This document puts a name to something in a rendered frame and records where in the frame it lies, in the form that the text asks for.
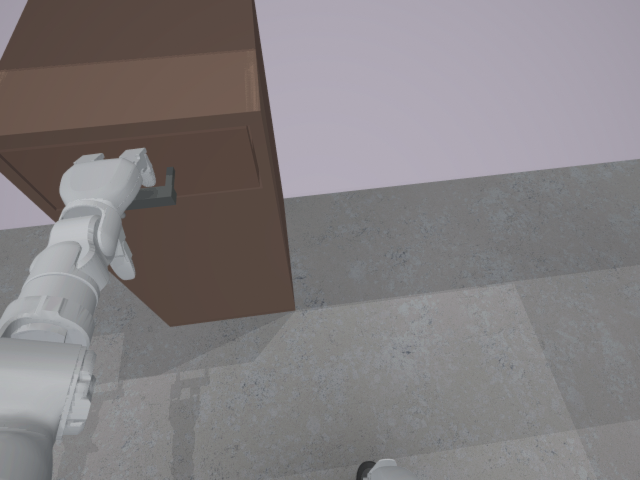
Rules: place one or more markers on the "left robot hand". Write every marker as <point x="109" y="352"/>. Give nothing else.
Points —
<point x="114" y="182"/>

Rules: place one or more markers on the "robot left forearm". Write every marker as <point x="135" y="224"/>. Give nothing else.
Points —
<point x="59" y="297"/>

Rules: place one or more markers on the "handle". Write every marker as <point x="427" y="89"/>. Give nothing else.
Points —
<point x="156" y="196"/>

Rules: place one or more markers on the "cabinet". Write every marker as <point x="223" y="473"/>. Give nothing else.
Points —
<point x="87" y="70"/>

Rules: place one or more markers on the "left robot upper arm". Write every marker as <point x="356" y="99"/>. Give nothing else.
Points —
<point x="45" y="392"/>

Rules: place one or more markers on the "drawer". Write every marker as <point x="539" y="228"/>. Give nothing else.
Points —
<point x="204" y="161"/>

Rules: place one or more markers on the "robot right shin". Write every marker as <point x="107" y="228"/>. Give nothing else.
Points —
<point x="383" y="462"/>

